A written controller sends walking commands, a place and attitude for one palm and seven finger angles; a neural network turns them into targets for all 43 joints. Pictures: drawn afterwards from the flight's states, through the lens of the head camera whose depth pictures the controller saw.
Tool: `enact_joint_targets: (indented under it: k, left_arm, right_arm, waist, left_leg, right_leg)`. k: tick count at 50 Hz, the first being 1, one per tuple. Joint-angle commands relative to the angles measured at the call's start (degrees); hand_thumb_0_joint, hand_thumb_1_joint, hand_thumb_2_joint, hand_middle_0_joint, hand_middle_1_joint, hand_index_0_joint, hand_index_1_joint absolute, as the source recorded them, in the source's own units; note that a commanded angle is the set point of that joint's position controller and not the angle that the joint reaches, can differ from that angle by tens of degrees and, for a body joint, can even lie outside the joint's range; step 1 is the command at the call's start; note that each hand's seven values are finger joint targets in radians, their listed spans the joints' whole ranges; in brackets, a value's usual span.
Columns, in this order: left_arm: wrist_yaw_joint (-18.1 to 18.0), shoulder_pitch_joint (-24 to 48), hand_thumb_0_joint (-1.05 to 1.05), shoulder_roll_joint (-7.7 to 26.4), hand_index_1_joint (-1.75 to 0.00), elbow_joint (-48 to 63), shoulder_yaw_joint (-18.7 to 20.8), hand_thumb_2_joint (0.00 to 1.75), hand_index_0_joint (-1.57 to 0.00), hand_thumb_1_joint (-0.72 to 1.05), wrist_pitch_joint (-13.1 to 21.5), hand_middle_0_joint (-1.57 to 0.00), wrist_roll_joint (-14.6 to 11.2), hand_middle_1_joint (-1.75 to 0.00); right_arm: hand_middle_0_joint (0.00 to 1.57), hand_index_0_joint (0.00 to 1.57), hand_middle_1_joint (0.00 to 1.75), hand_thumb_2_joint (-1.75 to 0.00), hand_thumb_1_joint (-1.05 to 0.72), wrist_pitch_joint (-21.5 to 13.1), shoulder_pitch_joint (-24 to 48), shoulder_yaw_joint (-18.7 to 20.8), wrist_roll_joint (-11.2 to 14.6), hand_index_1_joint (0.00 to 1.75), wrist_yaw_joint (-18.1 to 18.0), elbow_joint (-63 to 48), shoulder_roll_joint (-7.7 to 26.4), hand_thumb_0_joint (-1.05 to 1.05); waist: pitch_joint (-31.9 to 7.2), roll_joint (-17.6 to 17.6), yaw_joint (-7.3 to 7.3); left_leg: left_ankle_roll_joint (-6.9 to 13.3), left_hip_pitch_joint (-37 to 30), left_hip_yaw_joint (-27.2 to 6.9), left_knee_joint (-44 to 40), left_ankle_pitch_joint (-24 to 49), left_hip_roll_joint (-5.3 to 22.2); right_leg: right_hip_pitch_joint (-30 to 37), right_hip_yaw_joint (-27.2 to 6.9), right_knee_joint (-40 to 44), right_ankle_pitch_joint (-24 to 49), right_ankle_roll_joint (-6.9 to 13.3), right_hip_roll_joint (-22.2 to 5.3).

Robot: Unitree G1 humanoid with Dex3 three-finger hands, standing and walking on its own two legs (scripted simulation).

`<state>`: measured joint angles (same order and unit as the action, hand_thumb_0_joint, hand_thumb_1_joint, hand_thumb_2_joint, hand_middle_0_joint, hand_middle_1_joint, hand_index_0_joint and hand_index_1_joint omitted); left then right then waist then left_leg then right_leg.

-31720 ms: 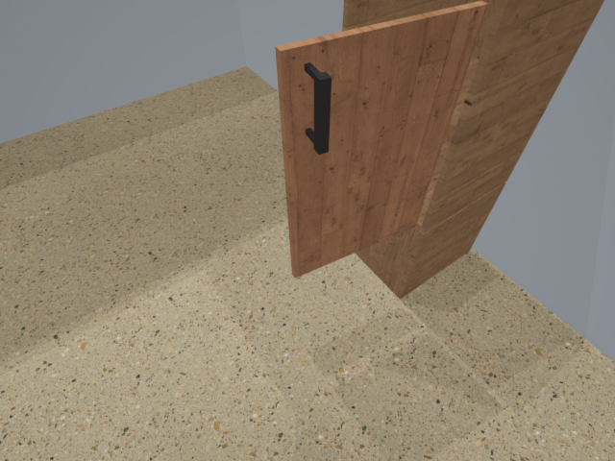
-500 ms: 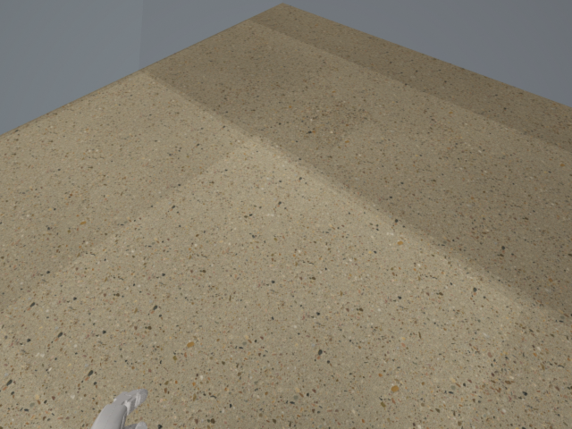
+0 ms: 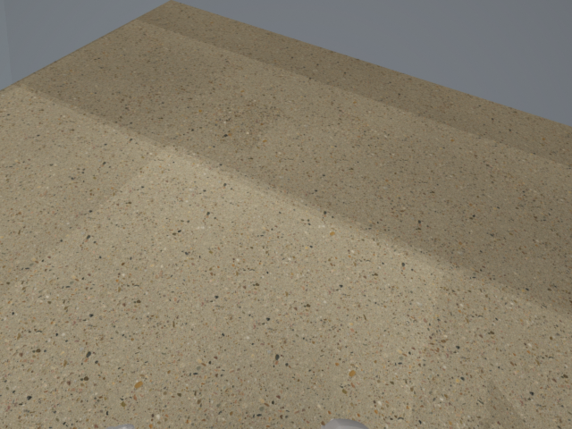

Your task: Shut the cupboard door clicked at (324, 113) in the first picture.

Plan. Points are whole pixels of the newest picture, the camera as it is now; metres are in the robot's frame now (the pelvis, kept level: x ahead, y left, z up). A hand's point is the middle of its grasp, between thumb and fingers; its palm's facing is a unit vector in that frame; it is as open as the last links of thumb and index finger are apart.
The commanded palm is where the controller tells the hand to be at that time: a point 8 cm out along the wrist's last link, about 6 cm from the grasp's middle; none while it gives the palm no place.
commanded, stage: turn to face it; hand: left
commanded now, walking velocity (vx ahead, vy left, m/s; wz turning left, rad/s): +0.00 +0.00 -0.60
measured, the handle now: out of the picture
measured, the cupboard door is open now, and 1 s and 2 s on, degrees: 53 53 53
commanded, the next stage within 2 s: take the last steps up to it in 1.62 s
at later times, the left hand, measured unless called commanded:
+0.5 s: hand (187, 420) +0.15 +0.16 -0.17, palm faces -0.25 -0.94 -0.23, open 7.4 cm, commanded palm none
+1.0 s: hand (250, 355) +0.25 +0.07 -0.15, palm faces -0.53 -0.80 -0.28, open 7.3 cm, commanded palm none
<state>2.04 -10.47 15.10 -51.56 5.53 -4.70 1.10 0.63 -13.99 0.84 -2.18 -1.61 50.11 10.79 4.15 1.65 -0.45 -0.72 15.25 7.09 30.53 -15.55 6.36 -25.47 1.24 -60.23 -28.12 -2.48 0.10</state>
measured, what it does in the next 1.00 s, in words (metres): steps on the spot, turning right: right foot, then left foot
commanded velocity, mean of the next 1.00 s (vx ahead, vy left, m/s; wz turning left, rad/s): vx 0.00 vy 0.00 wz -0.60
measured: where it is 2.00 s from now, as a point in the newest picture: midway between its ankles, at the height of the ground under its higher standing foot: outside the picture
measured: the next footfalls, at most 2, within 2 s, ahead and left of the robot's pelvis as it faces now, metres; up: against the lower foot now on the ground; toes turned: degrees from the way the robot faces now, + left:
right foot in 0.18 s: +0.03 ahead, -0.14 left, +0.00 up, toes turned -11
left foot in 0.54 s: +0.13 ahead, +0.08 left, +0.00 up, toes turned -16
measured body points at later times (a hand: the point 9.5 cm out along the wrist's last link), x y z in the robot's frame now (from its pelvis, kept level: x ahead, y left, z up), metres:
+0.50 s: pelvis +0.03 -0.02 +0.00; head +0.08 -0.03 +0.45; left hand +0.16 +0.21 -0.15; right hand +0.05 -0.30 -0.13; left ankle +0.08 +0.10 -0.72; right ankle -0.01 -0.13 -0.74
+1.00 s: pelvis +0.05 -0.04 -0.01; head +0.07 -0.08 +0.44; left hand +0.28 +0.11 -0.13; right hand -0.06 -0.30 -0.16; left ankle +0.09 +0.09 -0.68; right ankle -0.02 -0.13 -0.74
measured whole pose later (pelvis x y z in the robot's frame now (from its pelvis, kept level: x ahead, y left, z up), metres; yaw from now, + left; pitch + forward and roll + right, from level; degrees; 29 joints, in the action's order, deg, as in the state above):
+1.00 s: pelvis +0.05 -0.04 -0.01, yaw -35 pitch +0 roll +0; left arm 0.9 -9.6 12.5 -50.6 3.6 -1.8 1.2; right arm 4.4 -12.6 4.1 -1.1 -1.1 52.4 15.9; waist 4.6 -3.5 0.6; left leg -3.6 24.8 3.3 61.1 -28.6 6.3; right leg -15.1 1.4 -33.0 -18.2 1.3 0.6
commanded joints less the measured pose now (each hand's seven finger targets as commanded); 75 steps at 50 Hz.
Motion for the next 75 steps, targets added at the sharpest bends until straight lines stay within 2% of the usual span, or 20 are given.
enact_joint_targets:
  k: [1,7,9,12,15,20,24,25,27,31,42,43,45,51,58,61,63,64,69,75]
  left_arm:
    - [0.22,3.42,0.0,1.32,-0.3,5.85,-0.26,0.9,-0.2,0.9,1.67,-0.2,-0.3,-0.3]
    - [-0.15,-4.22,0.0,4.41,-0.3,3.74,0.49,0.9,-0.2,0.9,2.84,-0.2,0.13,-0.3]
    - [-1.7,-9.27,0.0,14.3,-0.3,2.28,2.37,0.9,-0.2,0.9,3.73,-0.2,0.44,-0.3]
    - [-2.7,-2.0,0.0,10.78,-0.3,3.77,1.9,0.9,-0.2,0.9,3.31,-0.2,0.22,-0.3]
    - [-2.69,1.79,0.0,8.41,-0.3,5.02,0.92,0.9,-0.2,0.9,3.76,-0.2,0.35,-0.3]
    - [-2.59,-2.78,0.0,10.13,-0.3,3.25,1.37,0.9,-0.2,0.9,3.89,-0.2,0.37,-0.3]
    - [-2.62,0.46,0.0,9.18,-0.3,3.44,1.42,0.9,-0.2,0.9,3.31,-0.2,-0.01,-0.3]
    - [-2.55,1.3,0.0,7.82,-0.3,4.03,1.07,0.9,-0.2,0.9,3.04,-0.2,-0.43,-0.3]
    - [-1.87,-0.38,0.0,3.08,-0.3,5.76,-0.06,0.9,-0.2,0.9,2.65,-0.2,-1.05,-0.3]
    - [-0.49,1.24,0.0,4.36,-0.3,4.86,0.84,0.9,-0.2,0.9,1.85,-0.2,0.11,-0.3]
    - [0.11,-0.19,0.0,2.68,-0.3,4.72,-0.11,0.9,-0.2,0.9,2.52,-0.2,-0.01,-0.3]
    - [-0.23,-4.2,0.0,5.13,-0.3,3.64,0.52,0.9,-0.2,0.9,2.91,-0.2,0.23,-0.3]
    - [-1.75,-9.37,0.0,15.13,-0.3,1.93,2.24,0.9,-0.2,0.9,3.76,-0.2,0.17,-0.3]
    - [-2.66,0.99,0.0,8.79,-0.3,4.64,0.69,0.9,-0.2,0.9,3.99,-0.2,0.1,-0.3]
    - [-2.37,-1.21,0.0,10.47,-0.3,3.4,1.16,0.9,-0.2,0.9,3.62,-0.2,0.36,-0.3]
    - [-2.38,1.8,0.0,8.97,-0.3,3.71,0.95,0.9,-0.2,0.9,3.11,-0.2,-0.28,-0.3]
    - [-1.84,-1.25,0.0,2.97,-0.3,5.04,-0.31,0.9,-0.2,0.9,2.62,-0.2,-1.22,-0.3]
    - [-1.97,-0.25,0.0,4.5,-0.3,5.51,-0.39,0.9,-0.2,0.9,2.6,-0.2,-0.63,-0.3]
    - [-0.42,0.88,0.0,3.13,-0.3,3.64,-0.04,0.9,-0.2,0.9,1.83,-0.2,0.0,-0.3]
    - [-0.52,3.66,0.0,0.82,-0.3,3.81,-0.97,0.9,-0.2,0.9,1.68,-0.2,-0.17,-0.3]
  right_arm:
    - [0.2,0.2,0.3,-0.9,-0.9,-0.93,-4.14,3.96,0.15,0.3,-0.87,-2.24,12.94,0.0]
    - [0.2,0.2,0.3,-0.9,-0.9,-0.04,-0.54,5.16,1.1,0.3,0.19,-2.57,13.77,0.0]
    - [0.2,0.2,0.3,-0.9,-0.9,0.53,4.6,3.59,1.41,0.3,0.69,-6.86,7.18,0.0]
    - [0.2,0.2,0.3,-0.9,-0.9,1.48,5.57,4.07,1.33,0.3,0.43,-5.25,8.86,0.0]
    - [0.2,0.2,0.3,-0.9,-0.9,1.12,3.07,3.94,1.15,0.3,1.03,-3.45,8.53,0.0]
    - [0.2,0.2,0.3,-0.9,-0.9,0.43,4.53,3.34,1.74,0.3,0.61,-3.87,6.83,0.0]
    - [0.2,0.2,0.3,-0.9,-0.9,-0.2,-0.4,3.43,2.09,0.3,0.0,-2.76,7.59,0.0]
    - [0.2,0.2,0.3,-0.9,-0.9,-0.7,-2.67,3.64,1.89,0.3,-0.3,-2.07,9.4,0.0]
    - [0.2,0.2,0.3,-0.9,-0.9,-1.05,-5.16,5.03,0.58,0.3,-0.67,-2.66,17.57,0.0]
    - [0.2,0.2,0.3,-0.9,-0.9,-0.92,1.25,3.59,0.01,0.3,-0.94,-4.73,13.54,0.0]
    - [0.2,0.2,0.3,-0.9,-0.9,0.08,-0.48,5.15,0.7,0.3,0.1,-2.79,14.91,0.0]
    - [0.2,0.2,0.3,-0.9,-0.9,0.15,0.55,5.25,1.08,0.3,0.35,-3.24,13.89,0.0]
    - [0.2,0.2,0.3,-0.9,-0.9,0.74,5.56,3.58,1.39,0.3,0.54,-7.2,8.29,0.0]
    - [0.2,0.2,0.3,-0.9,-0.9,1.16,3.55,3.86,1.25,0.3,0.96,-3.67,8.89,0.0]
    - [0.2,0.2,0.3,-0.9,-0.9,0.37,4.01,3.51,1.84,0.3,0.53,-4.13,7.87,0.0]
    - [0.2,0.2,0.3,-0.9,-0.9,-0.57,-2.5,3.53,1.88,0.3,-0.09,-1.94,9.01,0.0]
    - [0.2,0.2,0.3,-0.9,-0.9,-1.34,-5.34,4.89,0.66,0.3,-0.47,-2.14,17.89,0.0]
    - [0.2,0.2,0.3,-0.9,-0.9,-0.95,-5.74,4.69,0.46,0.3,-0.54,-2.62,17.6,0.0]
    - [0.2,0.2,0.3,-0.9,-0.9,-1.1,-0.25,2.97,0.18,0.3,-1.18,-3.44,12.57,0.0]
    - [0.2,0.2,0.3,-0.9,-0.9,-0.82,-4.98,3.69,0.17,0.3,-0.84,-0.39,12.76,0.0]
  waist:
    - [-6.83,-13.62,2.75]
    - [-8.24,-8.27,-1.46]
    - [-5.36,17.19,-4.81]
    - [-1.06,13.47,-1.73]
    - [-2.81,8.01,1.1]
    - [-7.53,5.93,-0.84]
    - [-7.88,7.4,2.18]
    - [-8.52,3.91,3.13]
    - [-9.09,-19.07,3.27]
    - [-3.55,-13.87,0.83]
    - [-7.0,-12.73,0.23]
    - [-8.18,-7.61,-1.92]
    - [-6.36,16.27,-5.3]
    - [-4.69,8.02,0.81]
    - [-5.86,7.51,-0.15]
    - [-7.42,5.41,3.22]
    - [-9.78,-19.07,3.02]
    - [-9.01,-16.23,3.38]
    - [-4.79,-12.91,0.79]
    - [-6.79,-13.13,2.59]
  left_leg:
    - [7.79,-11.12,-5.35,-7.99,30.69,13.36]
    - [1.73,-1.82,0.88,4.66,15.12,10.93]
    - [-3.53,19.1,2.12,27.59,-22.07,-1.87]
    - [-2.78,22.37,-7.62,37.06,-13.38,0.29]
    - [-3.72,16.1,-6.49,30.89,-7.81,-0.65]
    - [-4.14,11.88,-4.65,15.66,-9.13,-4.3]
    - [-3.6,0.36,-5.23,-0.04,0.63,-5.13]
    - [-3.06,-6.94,-6.25,-6.43,5.51,-2.89]
    - [7.6,-14.03,-27.17,-13.36,19.37,19.65]
    - [9.15,-5.23,-15.96,-12.51,21.46,15.51]
    - [3.87,-5.52,-0.74,-0.07,20.66,12.26]
    - [1.21,-0.82,1.1,6.64,14.49,10.17]
    - [-3.47,19.54,0.48,29.6,-23.2,-2.11]
    - [-4.17,16.13,-6.35,31.54,-7.89,-0.69]
    - [-3.93,8.72,-4.92,12.65,-7.99,-4.64]
    - [-3.46,-4.71,-5.02,-4.16,4.1,-4.55]
    - [5.31,-14.94,-26.47,-12.69,17.24,17.12]
    - [9.65,-11.52,-27.61,-11.8,21.06,21.16]
    - [8.31,-8.61,-11.11,-10.19,32.35,12.47]
    - [8.75,-11.54,-6.97,-8.8,33.22,12.49]
  right_leg:
    - [-0.57,2.28,8.67,0.2,-0.24,-1.41]
    - [18.9,3.19,35.63,18.47,2.4,-0.92]
    - [24.74,-25.95,43.01,41.32,12.79,-21.99]
    - [15.62,-24.36,46.25,17.83,14.56,-17.43]
    - [13.61,-15.86,43.08,25.35,12.4,-12.83]
    - [20.5,-18.53,38.06,39.61,13.52,-12.23]
    - [14.25,-19.63,33.4,37.54,9.7,-9.44]
    - [9.19,-17.52,30.41,32.49,7.19,-6.73]
    - [-5.05,-3.59,9.31,-7.86,1.13,4.01]
    - [-4.68,-3.06,-4.54,-2.18,-0.04,-1.37]
    - [13.2,5.9,29.74,13.48,1.33,0.88]
    - [20.29,1.77,36.31,19.7,2.76,-1.78]
    - [25.92,-26.73,42.27,44.35,13.94,-22.75]
    - [16.04,-15.29,41.44,32.14,12.45,-12.68]
    - [15.81,-20.21,38.76,33.88,12.81,-11.73]
    - [9.89,-18.52,32.55,31.36,7.95,-7.71]
    - [-4.33,-5.48,13.44,-3.42,1.52,4.31]
    - [-3.34,-4.83,3.23,-9.0,1.39,1.74]
    - [-4.18,-1.56,-3.21,0.13,-0.44,-1.39]
    - [1.2,1.58,10.28,1.52,-0.13,-1.02]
